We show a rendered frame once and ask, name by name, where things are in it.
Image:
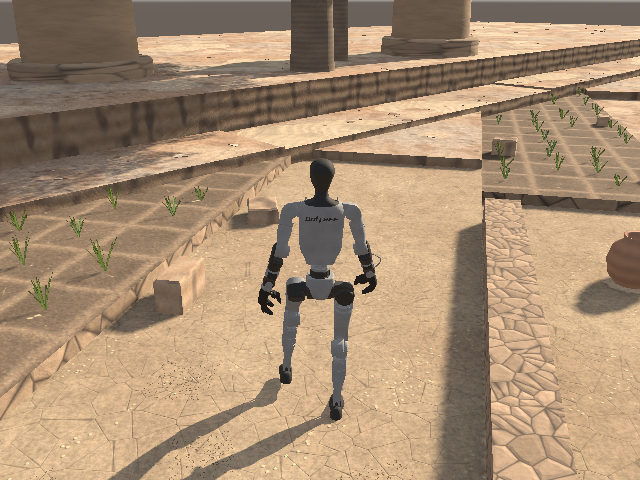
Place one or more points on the left robot upper arm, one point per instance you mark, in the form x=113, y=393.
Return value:
x=288, y=212

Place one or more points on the right robot upper arm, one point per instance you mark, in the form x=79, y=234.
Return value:
x=353, y=213

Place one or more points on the robot right hand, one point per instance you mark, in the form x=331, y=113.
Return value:
x=362, y=279

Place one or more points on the robot left shin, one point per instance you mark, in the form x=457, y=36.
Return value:
x=288, y=341

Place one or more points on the robot right forearm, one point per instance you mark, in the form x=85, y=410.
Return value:
x=367, y=263

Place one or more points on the robot left forearm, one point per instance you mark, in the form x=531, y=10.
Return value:
x=272, y=271

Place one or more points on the right robot foot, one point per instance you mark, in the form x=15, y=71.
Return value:
x=336, y=411

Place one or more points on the robot left hand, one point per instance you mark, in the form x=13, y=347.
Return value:
x=264, y=301

